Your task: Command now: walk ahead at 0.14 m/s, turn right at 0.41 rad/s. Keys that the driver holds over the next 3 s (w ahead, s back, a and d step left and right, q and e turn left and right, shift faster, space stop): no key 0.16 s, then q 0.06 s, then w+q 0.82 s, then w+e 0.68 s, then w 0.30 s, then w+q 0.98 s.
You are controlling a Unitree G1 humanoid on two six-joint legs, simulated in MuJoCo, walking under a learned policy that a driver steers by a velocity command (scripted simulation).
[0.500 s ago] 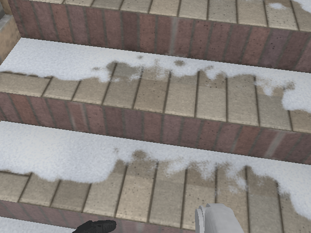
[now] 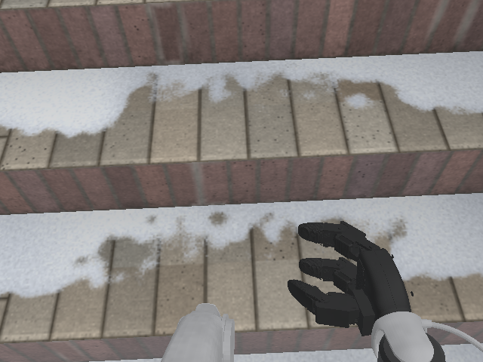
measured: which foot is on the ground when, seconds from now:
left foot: up 0.00-0.02, down 0.04-0.52, up 0.54-0.96, down 0.98-1.00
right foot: down 0.00-0.04, up 0.06-0.52, down 0.54-1.00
